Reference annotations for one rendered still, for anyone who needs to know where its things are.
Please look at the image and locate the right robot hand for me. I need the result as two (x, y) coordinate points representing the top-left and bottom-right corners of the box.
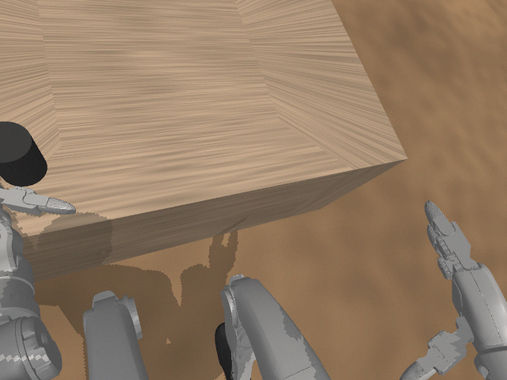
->
(399, 200), (507, 380)

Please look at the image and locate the right robot arm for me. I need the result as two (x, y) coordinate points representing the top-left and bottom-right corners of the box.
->
(474, 346), (507, 380)

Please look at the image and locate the left robot hand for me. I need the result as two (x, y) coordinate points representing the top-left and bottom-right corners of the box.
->
(0, 185), (76, 215)

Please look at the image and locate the can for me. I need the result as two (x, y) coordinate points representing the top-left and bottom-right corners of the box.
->
(0, 121), (48, 187)

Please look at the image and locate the right robot foot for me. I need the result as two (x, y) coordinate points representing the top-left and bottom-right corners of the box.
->
(215, 322), (251, 380)

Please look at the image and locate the left robot arm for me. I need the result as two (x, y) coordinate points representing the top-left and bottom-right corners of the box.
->
(0, 208), (63, 380)

